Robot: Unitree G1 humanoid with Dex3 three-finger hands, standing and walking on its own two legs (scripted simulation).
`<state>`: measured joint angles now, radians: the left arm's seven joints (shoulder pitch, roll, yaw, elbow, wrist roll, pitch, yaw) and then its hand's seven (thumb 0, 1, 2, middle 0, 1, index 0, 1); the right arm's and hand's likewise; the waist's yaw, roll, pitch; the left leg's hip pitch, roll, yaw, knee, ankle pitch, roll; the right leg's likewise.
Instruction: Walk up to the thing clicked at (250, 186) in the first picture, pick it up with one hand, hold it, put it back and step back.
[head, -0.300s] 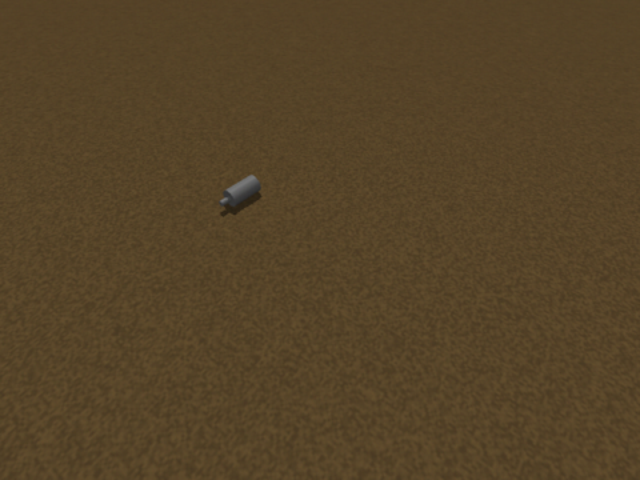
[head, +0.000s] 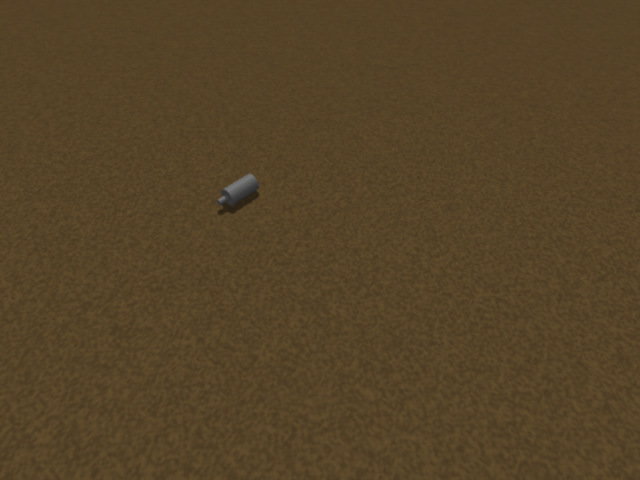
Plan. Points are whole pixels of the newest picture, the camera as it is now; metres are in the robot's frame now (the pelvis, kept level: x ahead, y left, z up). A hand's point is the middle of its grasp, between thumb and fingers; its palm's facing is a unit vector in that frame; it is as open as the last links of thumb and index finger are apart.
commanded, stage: stand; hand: left
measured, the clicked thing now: (236, 191) +1.45 +0.36 -0.74
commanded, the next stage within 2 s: walk up in 0.82 s
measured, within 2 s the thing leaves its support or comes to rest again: neither
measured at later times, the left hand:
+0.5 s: hand out of the picture +0.08 +0.26 -0.16, palm faces -0.02 -0.94 -0.34, open 7.4 cm
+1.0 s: hand out of the picture +0.08 +0.30 -0.15, palm faces +0.18 -0.93 -0.32, open 7.4 cm
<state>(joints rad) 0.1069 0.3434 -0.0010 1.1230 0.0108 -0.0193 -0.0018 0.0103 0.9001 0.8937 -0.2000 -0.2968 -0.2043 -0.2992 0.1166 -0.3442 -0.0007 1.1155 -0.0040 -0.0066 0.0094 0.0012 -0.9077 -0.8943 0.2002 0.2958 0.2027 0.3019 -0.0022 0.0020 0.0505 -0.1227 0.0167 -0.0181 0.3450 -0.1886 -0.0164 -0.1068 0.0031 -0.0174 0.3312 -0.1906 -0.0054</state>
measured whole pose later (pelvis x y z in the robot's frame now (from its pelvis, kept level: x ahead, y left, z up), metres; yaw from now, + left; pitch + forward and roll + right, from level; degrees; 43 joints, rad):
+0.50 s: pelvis +0.01 +0.00 +0.00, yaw +0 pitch -2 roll +0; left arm 0.11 0.35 0.00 1.12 0.01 -0.02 0.00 0.01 0.90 0.89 -0.20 -0.30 -0.20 -0.30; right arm 0.12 -0.35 0.00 1.12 0.00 -0.01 0.01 0.00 -0.91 -0.89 0.20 0.30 0.20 0.30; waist 0.00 0.00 0.05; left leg -0.11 0.01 -0.01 0.33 -0.19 -0.01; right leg -0.10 0.00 -0.01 0.32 -0.19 0.00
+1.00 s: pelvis +0.03 +0.02 +0.00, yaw +9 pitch -1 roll -1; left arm 0.13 0.40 0.10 0.97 0.05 -0.05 -0.07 0.01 0.90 0.89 -0.20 -0.30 -0.21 -0.30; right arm 0.25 -0.40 -0.06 1.03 -0.03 0.00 0.08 0.00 -0.91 -0.89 0.20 0.30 0.20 0.30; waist 0.04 -0.04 0.05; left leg -0.42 0.05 0.05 0.79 -0.37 0.02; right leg -0.05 -0.06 -0.17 0.36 -0.29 -0.02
